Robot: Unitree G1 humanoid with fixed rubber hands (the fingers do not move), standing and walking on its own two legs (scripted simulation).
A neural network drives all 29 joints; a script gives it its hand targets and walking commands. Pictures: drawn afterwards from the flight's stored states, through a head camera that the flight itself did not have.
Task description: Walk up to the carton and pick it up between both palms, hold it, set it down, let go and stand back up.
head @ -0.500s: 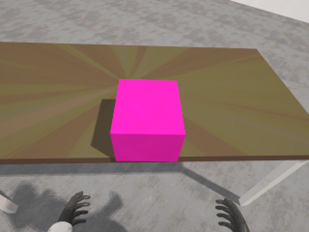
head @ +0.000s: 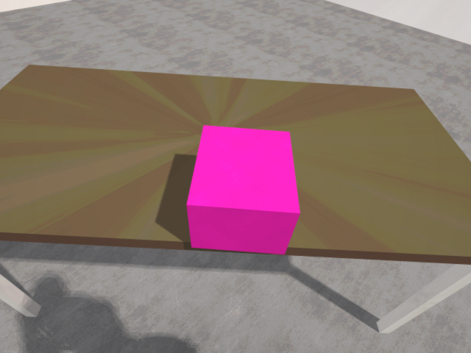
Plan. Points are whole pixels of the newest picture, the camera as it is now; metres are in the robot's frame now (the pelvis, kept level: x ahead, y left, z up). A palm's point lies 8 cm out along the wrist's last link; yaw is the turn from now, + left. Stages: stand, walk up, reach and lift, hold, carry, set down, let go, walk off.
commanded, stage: stand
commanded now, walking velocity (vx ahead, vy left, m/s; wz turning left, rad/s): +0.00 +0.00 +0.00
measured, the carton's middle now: (242, 187) +0.46 -0.01 +0.00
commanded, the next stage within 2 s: none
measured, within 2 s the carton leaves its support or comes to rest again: neither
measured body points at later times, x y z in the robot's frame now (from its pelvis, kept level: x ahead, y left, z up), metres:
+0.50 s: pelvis -0.01 +0.00 +0.00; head -0.01 +0.01 +0.45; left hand -0.05 +0.22 -0.16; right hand -0.03 -0.21 -0.16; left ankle +0.00 +0.12 -0.74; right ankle -0.02 -0.11 -0.74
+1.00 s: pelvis -0.02 +0.00 +0.00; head -0.02 +0.00 +0.45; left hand -0.08 +0.20 -0.16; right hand -0.06 -0.21 -0.16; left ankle +0.00 +0.12 -0.74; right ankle -0.02 -0.12 -0.74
